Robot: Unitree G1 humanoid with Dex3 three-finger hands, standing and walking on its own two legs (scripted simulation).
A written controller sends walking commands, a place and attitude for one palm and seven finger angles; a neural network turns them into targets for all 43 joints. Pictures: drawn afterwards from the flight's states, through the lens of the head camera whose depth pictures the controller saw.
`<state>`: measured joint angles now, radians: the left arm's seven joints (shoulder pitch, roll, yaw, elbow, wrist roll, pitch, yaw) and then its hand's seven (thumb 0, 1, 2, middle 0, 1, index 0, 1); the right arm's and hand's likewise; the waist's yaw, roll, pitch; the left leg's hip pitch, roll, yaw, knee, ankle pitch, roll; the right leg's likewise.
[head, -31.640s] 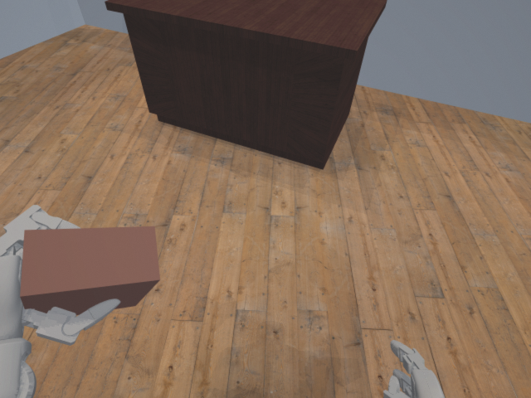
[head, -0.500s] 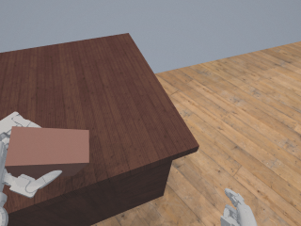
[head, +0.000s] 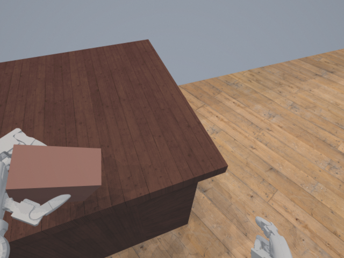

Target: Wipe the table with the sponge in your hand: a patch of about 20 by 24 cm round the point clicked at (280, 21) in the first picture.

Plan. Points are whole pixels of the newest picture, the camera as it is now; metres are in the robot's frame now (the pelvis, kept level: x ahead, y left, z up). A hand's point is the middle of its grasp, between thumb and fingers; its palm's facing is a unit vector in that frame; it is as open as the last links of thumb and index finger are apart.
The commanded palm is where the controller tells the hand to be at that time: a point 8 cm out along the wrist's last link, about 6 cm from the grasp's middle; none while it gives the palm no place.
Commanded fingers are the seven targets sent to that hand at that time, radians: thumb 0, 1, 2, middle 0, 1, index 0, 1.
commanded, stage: shuffle to correct the standing spot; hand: left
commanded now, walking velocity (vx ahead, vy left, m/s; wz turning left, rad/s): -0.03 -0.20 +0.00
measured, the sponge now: (68, 177) +0.23 +0.20 +0.14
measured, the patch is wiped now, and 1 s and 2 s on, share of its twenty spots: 0.00 0.00 0.00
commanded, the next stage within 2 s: come to a stop and stand still in 0.30 s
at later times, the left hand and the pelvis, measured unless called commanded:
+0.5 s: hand (26, 157) +0.24 +0.26 +0.18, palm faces +0.33 -0.77 -0.54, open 10.1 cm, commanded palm +0.16 +0.27 +0.18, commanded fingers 0.00 0.10 1.30 -1.20 -1.60 -1.20 -1.60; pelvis +0.00 -0.01 +0.00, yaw +0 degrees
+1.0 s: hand out of the picture +0.24 +0.31 +0.17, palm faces +0.35 -0.85 -0.40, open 10.1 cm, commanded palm +0.18 +0.34 +0.18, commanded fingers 0.00 0.10 1.30 -1.20 -1.60 -1.20 -1.60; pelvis +0.00 +0.07 +0.00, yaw -3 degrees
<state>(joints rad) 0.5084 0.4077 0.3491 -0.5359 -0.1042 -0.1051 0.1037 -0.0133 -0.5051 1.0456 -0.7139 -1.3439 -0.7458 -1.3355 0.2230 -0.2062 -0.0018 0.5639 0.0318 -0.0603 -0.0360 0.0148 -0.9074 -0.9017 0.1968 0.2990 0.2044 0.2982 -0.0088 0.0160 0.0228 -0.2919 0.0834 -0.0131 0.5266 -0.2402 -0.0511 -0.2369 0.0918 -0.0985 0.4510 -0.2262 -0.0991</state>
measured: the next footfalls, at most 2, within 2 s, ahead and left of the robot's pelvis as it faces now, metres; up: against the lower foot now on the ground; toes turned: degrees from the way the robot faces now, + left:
none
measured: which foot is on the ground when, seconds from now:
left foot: down 0.00-1.00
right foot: down 0.00-1.00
